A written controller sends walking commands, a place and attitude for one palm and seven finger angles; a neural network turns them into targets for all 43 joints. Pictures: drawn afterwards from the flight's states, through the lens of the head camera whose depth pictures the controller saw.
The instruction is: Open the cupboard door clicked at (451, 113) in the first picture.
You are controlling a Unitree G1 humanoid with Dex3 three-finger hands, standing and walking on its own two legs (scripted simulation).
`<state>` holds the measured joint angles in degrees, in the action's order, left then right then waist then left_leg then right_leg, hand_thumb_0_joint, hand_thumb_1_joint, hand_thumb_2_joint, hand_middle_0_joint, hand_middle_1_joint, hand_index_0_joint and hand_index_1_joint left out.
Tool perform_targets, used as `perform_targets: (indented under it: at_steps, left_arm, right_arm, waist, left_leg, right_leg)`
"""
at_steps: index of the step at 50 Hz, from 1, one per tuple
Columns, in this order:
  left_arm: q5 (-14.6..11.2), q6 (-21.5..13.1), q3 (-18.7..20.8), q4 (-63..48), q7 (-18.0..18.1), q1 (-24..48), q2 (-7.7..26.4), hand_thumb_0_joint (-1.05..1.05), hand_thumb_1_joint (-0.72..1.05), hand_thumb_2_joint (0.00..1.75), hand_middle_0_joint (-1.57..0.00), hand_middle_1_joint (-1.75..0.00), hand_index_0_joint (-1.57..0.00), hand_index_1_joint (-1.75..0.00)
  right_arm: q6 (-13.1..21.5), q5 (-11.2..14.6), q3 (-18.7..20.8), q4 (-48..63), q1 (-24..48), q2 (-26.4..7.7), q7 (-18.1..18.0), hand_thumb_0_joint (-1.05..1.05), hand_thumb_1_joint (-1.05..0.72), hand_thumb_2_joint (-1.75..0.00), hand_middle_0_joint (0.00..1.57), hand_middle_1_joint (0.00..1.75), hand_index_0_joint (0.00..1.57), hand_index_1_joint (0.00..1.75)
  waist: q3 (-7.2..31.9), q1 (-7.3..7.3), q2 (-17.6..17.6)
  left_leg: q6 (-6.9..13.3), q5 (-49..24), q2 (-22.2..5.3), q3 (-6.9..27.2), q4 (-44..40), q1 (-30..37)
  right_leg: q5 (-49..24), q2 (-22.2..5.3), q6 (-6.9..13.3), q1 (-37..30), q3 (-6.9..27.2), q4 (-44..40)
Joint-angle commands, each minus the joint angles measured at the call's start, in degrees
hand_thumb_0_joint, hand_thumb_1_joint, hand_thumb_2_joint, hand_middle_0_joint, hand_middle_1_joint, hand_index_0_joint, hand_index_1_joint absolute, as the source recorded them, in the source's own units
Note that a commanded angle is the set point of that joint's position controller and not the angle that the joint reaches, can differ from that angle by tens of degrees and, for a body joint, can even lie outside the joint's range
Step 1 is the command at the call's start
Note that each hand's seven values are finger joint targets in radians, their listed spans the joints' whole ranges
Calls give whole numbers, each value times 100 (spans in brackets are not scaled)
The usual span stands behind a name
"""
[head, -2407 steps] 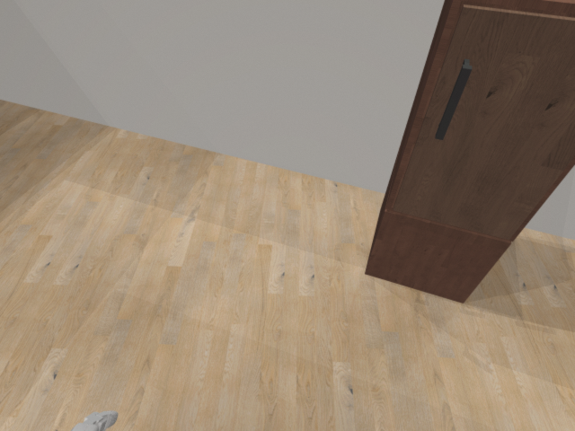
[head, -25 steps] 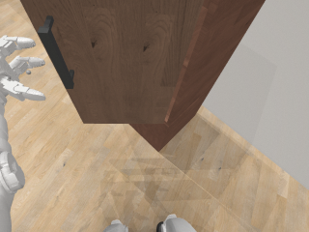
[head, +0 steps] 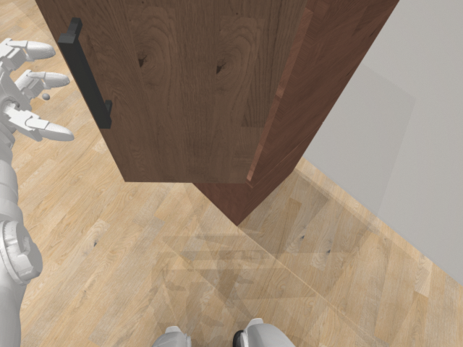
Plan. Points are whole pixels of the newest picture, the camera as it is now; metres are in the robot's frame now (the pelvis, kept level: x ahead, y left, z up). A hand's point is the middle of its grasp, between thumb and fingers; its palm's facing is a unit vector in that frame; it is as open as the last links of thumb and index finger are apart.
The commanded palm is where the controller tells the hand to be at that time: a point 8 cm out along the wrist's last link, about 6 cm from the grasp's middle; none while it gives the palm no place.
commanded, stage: slide the fingers in behind the handle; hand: left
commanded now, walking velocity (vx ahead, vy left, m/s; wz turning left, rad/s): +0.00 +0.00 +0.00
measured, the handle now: (92, 80) +0.52 +0.19 +0.11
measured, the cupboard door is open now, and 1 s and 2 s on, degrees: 46 46 45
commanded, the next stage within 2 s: close the thumb around the handle in 1.70 s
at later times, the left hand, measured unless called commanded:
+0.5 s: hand (57, 104) +0.48 +0.24 +0.10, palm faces -0.04 -1.00 +0.00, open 14.0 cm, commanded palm +0.46 +0.28 +0.10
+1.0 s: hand (86, 104) +0.48 +0.20 +0.10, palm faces -0.05 -1.00 +0.01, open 13.9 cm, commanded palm +0.46 +0.24 +0.10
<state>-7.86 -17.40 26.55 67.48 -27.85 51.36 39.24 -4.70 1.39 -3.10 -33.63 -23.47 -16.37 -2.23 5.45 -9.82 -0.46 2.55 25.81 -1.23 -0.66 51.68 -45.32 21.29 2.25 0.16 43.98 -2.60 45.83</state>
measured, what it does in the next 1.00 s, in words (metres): stands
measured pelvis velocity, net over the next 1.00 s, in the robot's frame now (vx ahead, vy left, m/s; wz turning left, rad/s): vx -0.01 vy -0.01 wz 0.01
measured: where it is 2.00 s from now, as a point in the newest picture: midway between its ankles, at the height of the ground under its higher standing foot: outside the picture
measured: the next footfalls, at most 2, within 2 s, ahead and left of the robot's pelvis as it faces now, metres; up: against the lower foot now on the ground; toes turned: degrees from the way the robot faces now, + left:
none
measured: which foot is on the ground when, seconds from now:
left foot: down 0.00-1.00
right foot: down 0.00-1.00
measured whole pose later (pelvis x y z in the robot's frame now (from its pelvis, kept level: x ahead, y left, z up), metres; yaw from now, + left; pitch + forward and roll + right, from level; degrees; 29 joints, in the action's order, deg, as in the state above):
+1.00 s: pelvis -0.01 -0.01 +0.00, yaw +1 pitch +17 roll -3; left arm -8.7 -18.0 20.4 65.1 -20.1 49.8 29.6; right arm -3.6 1.3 -2.4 -34.9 -23.4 -15.6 -1.2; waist 5.8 -8.7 -1.1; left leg 2.2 25.4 -0.8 -0.5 51.3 -43.3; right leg 21.7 1.8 0.6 42.3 -2.8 46.7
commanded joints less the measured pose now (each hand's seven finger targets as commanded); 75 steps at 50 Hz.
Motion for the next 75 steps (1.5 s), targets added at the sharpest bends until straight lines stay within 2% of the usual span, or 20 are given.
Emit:
perform_targets:
  at_steps: [1,7,10,14,17,21,33,37,39,41,43,44,49,53,57,59,62,68,70,75]
  left_arm:
    - [-82,-135,27,-861,-29,2165,1614,0,-50,30,-30,-120,-30,-120]
    - [-216,-286,90,-1126,-78,2357,1649,0,-50,30,-30,-120,-30,-120]
    - [-254,-422,172,-1253,-113,2477,1741,0,-50,30,-30,-120,-30,-120]
    - [-253,-429,-59,-1417,-59,2424,1321,0,-50,30,-30,-120,-30,-120]
    - [-240,-290,-36,-1255,30,2226,1345,0,-50,30,-30,-120,-30,-120]
    - [-231,-304,-55,-1579,215,2121,1172,0,-50,30,-30,-120,-30,-120]
    - [-267,-364,-369,-1380,423,2361,682,0,-50,30,-30,-120,-30,-120]
    - [-166,-460,-425,-1469,571,2616,642,0,-50,30,-30,-120,-30,-120]
    - [-186,-564,-171,-1672,628,2569,858,0,-50,30,-30,-120,-30,-120]
    - [-187,-601,-401,-1834,635,2441,516,0,-50,30,-30,-120,-30,-120]
    - [-248,-561,-723,-1710,637,2516,68,0,-50,30,-30,-120,-30,-120]
    - [-190,-503,-480,-1479,664,2394,375,0,-50,30,-30,-120,-30,-120]
    - [-141,-398,-334,-1510,847,2395,515,0,-50,30,-30,-120,-30,-120]
    - [-106,-495,-762,-1672,922,2393,-34,0,-50,30,-30,-120,-30,-120]
    - [-158,-430,-622,-1379,934,2478,108,0,-50,30,-30,-120,-30,-120]
    - [-151,-485,-384,-1555,969,2508,389,0,-50,30,-30,-120,-30,-120]
    - [-63,-532,-370,-1508,1051,2413,415,0,-50,30,-30,-120,-30,-120]
    - [-53,-592,-592,-1540,1031,2594,205,0,-50,30,-30,-120,-30,-120]
    - [-63,-582,-394,-1526,990,2430,459,0,-50,30,-30,-120,-30,-120]
    - [-109,-492,-502,-1330,907,2506,368,0,-50,30,-30,-120,-30,-120]
  right_arm:
    - [48,17,399,288,-935,-1106,-86,0,-90,-90,20,30,20,30]
    - [64,3,418,335,-947,-1133,-104,0,-90,-90,20,30,20,30]
    - [86,-12,417,271,-964,-1134,-104,0,-90,-90,20,30,20,30]
    - [101,-21,452,212,-969,-1088,-67,0,-90,-90,20,30,20,30]
    - [89,0,444,237,-934,-1086,-56,0,-90,-90,20,30,20,30]
    - [108,-19,463,303,-905,-1040,-16,0,-90,-90,20,30,20,30]
    - [161,5,429,283,-750,-1007,-23,0,-90,-90,20,30,20,30]
    - [220,-18,431,229,-741,-996,-11,0,-90,-90,20,30,20,30]
    - [235,-30,460,243,-789,-1006,3,0,-90,-90,20,30,20,30]
    - [247,-25,468,268,-755,-953,32,0,-90,-90,20,30,20,30]
    - [256,-17,459,210,-760,-917,45,0,-90,-90,20,30,20,30]
    - [230,-11,479,166,-765,-981,40,0,-90,-90,20,30,20,30]
    - [236,-19,471,233,-782,-964,32,0,-90,-90,20,30,20,30]
    - [245,-29,474,247,-790,-886,74,0,-90,-90,20,30,20,30]
    - [247,-11,476,199,-786,-937,58,0,-90,-90,20,30,20,30]
    - [267,-17,475,229,-785,-943,39,0,-90,-90,20,30,20,30]
    - [292,-23,449,249,-755,-891,44,0,-90,-90,20,30,20,30]
    - [301,-15,450,246,-768,-888,31,0,-90,-90,20,30,20,30]
    - [298,-4,462,242,-750,-914,27,0,-90,-90,20,30,20,30]
    - [301,11,444,215,-746,-929,-5,0,-90,-90,20,30,20,30]
  waist:
    - [2212,53,-877]
    - [2348,-8,-616]
    - [2501,25,-919]
    - [2678,41,-1223]
    - [2398,61,-929]
    - [2591,147,-1031]
    - [2028,31,-816]
    - [2254,-6,-825]
    - [2714,108,-843]
    - [2883,115,-972]
    - [2511,-13,-851]
    - [2359,44,-715]
    - [2393,118,-671]
    - [2359,20,-727]
    - [2112,-14,-314]
    - [2468,108,-524]
    - [2390,144,-541]
    - [2401,23,-613]
    - [2571,114,-701]
    - [2251,31,-486]
  left_leg:
    - [-91,-2949,-51,371,-468,1972]
    - [-30,-2606,-30,307,-482,1789]
    - [-68,-2776,-38,349,-452,1997]
    - [-130,-3189,-79,417,-405,2483]
    - [-96,-2938,-59,387,-464,2152]
    - [-133,-3271,-78,405,-474,2416]
    - [-85,-2528,-6,364,-564,2008]
    - [-118,-2479,-25,435,-551,2134]
    - [-145,-2860,-37,458,-491,2359]
    - [-165,-3139,-43,441,-451,2557]
    - [-151,-3113,-52,448,-448,2491]
    - [-158,-2825,-69,442,-480,2310]
    - [-101,-2681,1,348,-553,2045]
    - [-104,-2863,1,362,-504,2215]
    - [-64,-2186,19,314,-607,1788]
    - [-64,-2313,47,274,-583,1850]
    - [-50,-2232,76,216,-560,1688]
    - [-36,-2249,81,227,-546,1762]
    - [-57,-2304,75,223,-543,1808]
    - [-35,-2104,78,214,-571,1593]
  right_leg:
    - [-1960,90,96,-778,49,-304]
    - [-1959,102,85,-1019,122,-330]
    - [-1996,109,117,-962,120,-282]
    - [-1955,118,118,-634,65,-268]
    - [-1908,106,111,-758,54,-293]
    - [-2017,110,112,-789,21,-281]
    - [-1722,82,145,-799,47,-315]
    - [-1625,75,129,-721,59,-275]
    - [-1859,91,130,-899,69,-207]
    - [-2003,85,120,-893,63,-195]
    - [-1926,101,119,-728,13,-231]
    - [-1794,107,110,-687,20,-244]
    - [-1952,72,111,-1027,72,-257]
    - [-1981,88,114,-880,47,-257]
    - [-1759,82,97,-1054,93,-331]
    - [-1946,68,110,-1281,147,-277]
    - [-1986,55,99,-1376,185,-289]
    - [-2000,59,107,-1306,185,-278]
    - [-2074,55,104,-1401,213,-271]
    - [-1972,51,89,-1324,204,-312]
